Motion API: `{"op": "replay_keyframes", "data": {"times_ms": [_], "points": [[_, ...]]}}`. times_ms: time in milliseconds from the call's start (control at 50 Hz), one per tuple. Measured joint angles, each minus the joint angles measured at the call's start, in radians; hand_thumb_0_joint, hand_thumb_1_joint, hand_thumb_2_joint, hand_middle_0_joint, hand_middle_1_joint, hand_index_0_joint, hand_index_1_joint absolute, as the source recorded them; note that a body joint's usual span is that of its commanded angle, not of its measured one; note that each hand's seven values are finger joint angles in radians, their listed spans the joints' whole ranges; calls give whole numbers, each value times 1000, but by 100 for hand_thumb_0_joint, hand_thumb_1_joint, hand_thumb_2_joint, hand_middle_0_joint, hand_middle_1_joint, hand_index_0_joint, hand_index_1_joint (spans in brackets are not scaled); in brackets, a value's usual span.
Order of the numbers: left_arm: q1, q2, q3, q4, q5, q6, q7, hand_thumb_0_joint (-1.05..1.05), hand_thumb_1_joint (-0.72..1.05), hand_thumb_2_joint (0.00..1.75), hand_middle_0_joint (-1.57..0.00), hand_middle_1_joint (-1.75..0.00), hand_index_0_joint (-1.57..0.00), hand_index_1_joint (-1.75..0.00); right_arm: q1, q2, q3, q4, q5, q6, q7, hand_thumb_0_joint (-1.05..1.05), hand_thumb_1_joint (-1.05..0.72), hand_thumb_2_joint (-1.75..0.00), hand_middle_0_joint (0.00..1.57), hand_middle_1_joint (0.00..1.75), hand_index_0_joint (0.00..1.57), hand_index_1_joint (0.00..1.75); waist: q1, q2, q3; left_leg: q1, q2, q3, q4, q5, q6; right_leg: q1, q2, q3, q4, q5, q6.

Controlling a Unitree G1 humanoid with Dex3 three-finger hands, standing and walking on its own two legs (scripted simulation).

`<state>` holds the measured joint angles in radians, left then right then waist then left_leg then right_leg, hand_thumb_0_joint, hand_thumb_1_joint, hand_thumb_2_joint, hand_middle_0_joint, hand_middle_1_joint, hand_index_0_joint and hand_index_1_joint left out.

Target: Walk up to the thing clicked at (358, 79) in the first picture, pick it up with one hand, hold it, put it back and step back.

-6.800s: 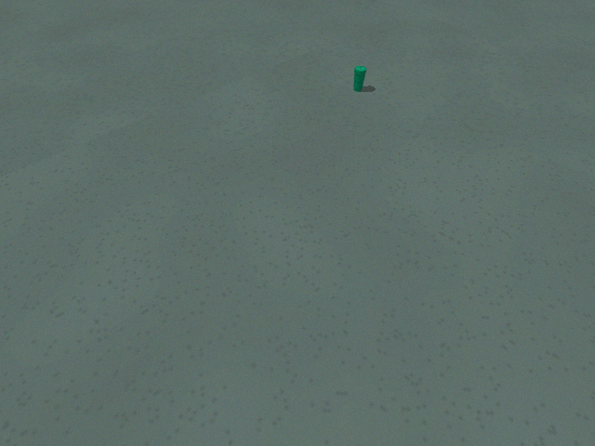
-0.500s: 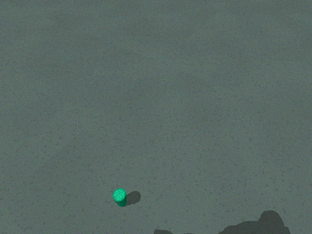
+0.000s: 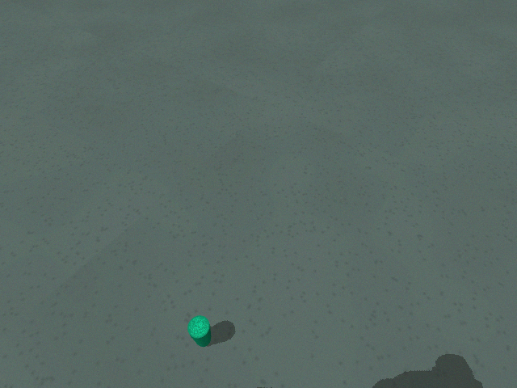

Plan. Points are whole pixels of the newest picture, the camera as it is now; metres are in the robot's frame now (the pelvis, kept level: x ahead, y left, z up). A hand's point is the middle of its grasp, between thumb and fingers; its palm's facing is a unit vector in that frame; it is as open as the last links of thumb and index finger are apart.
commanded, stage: stand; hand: left
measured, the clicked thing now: (201, 333) +0.41 +0.21 -0.71
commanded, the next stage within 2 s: go down in 1.94 s
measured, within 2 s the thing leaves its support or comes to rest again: neither
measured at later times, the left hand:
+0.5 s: hand out of the picture +0.09 +0.26 -0.16, palm faces -0.02 -0.94 -0.34, open 7.4 cm
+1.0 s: hand out of the picture +0.08 +0.26 -0.16, palm faces -0.02 -0.94 -0.34, open 7.4 cm
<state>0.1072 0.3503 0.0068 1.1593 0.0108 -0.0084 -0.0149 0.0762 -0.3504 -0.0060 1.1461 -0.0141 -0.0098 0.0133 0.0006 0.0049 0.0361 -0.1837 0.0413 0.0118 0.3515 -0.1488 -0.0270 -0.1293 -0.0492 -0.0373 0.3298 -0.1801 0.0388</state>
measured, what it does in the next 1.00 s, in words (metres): stands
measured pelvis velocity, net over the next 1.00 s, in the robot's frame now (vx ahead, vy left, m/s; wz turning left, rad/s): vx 0.02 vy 0.00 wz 0.00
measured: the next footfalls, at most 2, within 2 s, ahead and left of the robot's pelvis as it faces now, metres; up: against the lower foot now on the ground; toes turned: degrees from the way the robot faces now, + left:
none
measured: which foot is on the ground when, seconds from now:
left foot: down 0.00-1.00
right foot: down 0.00-1.00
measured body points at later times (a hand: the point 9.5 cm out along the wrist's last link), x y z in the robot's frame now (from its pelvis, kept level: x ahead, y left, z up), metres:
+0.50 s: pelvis +0.01 +0.00 +0.00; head +0.02 +0.00 +0.45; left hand +0.10 +0.30 -0.13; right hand +0.10 -0.30 -0.13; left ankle +0.03 +0.14 -0.75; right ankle +0.00 -0.14 -0.75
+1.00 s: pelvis +0.02 +0.00 +0.00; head +0.03 +0.00 +0.45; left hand +0.08 +0.30 -0.13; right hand +0.10 -0.30 -0.13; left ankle +0.03 +0.14 -0.75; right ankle +0.00 -0.14 -0.75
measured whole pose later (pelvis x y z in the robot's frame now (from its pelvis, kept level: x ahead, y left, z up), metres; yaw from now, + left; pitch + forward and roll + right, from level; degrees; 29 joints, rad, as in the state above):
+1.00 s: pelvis +0.02 +0.00 +0.00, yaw +0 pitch -1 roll +0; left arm 0.12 0.36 0.00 1.13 0.01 0.00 -0.01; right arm 0.09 -0.35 0.00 1.14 -0.01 -0.01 0.01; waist 0.00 0.00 0.04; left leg -0.14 0.04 0.01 0.33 -0.16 -0.03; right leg -0.09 -0.05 -0.04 0.31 -0.20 0.04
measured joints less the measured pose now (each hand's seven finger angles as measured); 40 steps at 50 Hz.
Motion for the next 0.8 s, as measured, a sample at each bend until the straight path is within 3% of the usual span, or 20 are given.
{"op": "replay_keyframes", "data": {"times_ms": [800], "points": [[3,6,-6,-23,0,5,3,0,91,90,-20,-30,-20,-30,14,-1,3,-5,3,0,-6,1,-90,-90,21,30,21,30,1,-5,4,40,-7,1,-21,-13,1,42,-7,-2,-22,-13,3]]}}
